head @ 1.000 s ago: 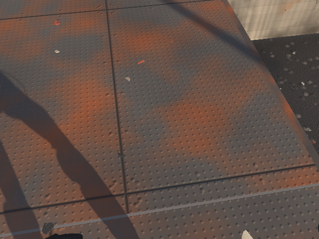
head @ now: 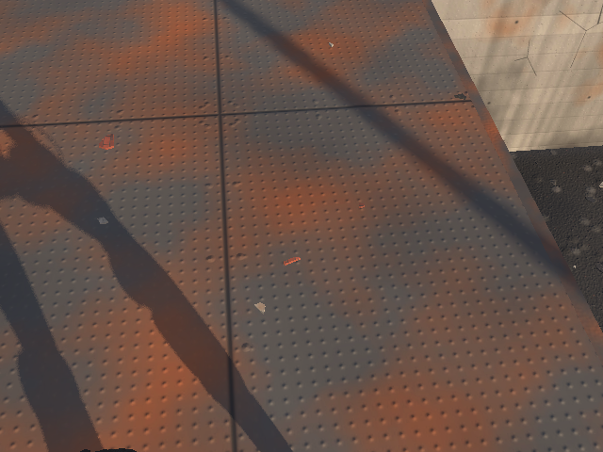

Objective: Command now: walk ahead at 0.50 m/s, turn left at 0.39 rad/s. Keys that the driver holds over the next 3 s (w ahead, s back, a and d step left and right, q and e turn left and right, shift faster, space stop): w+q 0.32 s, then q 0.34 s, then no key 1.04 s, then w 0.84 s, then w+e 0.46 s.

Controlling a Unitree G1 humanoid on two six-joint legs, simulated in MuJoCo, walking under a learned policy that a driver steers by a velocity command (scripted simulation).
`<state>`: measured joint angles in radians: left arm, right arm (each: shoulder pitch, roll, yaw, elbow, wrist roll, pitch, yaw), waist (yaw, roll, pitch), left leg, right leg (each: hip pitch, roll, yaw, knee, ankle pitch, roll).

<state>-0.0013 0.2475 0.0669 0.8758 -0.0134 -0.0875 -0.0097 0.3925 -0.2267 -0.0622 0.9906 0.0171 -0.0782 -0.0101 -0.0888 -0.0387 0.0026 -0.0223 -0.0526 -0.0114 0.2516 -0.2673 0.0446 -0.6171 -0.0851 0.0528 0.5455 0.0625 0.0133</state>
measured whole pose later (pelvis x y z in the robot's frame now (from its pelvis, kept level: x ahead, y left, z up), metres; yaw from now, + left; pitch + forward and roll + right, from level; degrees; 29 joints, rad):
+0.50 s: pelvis +0.25 -0.01 -0.01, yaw +17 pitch +2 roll -2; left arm 0.26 0.27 0.08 0.95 -0.01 -0.07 0.03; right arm 0.08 -0.27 -0.09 0.75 0.01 -0.02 0.03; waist 0.07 0.04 0.04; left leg -0.65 0.09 0.01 0.69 -0.03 0.03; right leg -0.02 -0.02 -0.24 0.30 -0.30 0.02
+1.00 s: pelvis +0.36 +0.04 -0.01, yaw +28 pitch +2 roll +0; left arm 0.15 0.28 0.06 0.85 0.00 0.00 0.03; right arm 0.15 -0.25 -0.05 0.71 -0.02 0.01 -0.01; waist 0.00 -0.01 0.00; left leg -0.38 -0.10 -0.06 0.50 -0.16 0.06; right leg -0.38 -0.05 0.04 0.64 -0.27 0.05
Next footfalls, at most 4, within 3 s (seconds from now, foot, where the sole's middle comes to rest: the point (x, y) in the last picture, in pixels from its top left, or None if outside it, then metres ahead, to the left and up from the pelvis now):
0.10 right None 0.23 -0.15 -0.78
0.58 left None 0.41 0.16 -0.78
1.02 right None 0.49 -0.07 -0.78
2.40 right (222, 310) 0.86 0.14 -0.78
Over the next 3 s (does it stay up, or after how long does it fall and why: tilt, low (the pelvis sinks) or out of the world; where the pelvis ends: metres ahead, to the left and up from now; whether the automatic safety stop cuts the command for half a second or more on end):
stays up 0.92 0.31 -0.02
